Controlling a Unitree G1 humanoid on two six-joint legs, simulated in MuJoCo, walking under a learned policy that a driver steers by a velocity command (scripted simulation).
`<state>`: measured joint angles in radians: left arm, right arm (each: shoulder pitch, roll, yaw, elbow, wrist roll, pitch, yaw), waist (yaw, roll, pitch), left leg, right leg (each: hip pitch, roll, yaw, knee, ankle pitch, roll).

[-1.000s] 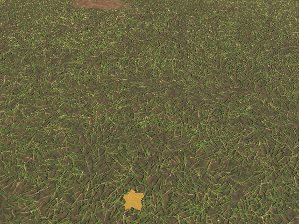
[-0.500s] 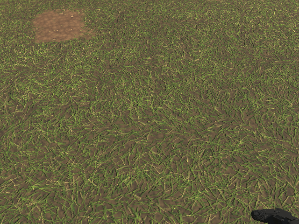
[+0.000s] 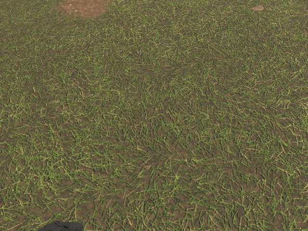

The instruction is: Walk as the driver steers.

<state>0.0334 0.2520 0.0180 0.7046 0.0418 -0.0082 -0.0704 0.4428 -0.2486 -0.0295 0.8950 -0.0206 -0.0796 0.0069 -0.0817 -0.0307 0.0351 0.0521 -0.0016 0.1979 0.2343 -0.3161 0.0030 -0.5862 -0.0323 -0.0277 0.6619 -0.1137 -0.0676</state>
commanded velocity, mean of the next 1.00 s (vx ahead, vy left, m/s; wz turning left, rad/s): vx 0.50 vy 0.00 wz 0.37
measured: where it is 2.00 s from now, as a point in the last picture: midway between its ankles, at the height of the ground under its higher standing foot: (84, 144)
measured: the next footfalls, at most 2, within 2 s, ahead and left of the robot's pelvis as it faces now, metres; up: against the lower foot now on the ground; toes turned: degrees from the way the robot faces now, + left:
right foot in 0.06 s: +0.19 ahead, -0.10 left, +0.00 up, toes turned -3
left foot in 0.62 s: +0.46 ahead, +0.10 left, +0.00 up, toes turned +19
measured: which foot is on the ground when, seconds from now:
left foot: down 0.00-0.08, up 0.10-0.60, down 0.62-1.00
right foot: up 0.00-0.04, down 0.06-0.62, up 0.64-1.00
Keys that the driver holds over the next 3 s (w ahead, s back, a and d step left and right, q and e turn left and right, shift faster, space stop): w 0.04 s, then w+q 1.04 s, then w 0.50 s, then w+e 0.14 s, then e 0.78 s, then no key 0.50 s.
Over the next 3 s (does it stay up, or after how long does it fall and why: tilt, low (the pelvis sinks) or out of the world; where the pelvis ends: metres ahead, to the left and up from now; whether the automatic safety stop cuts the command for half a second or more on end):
stays up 1.02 0.43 -0.17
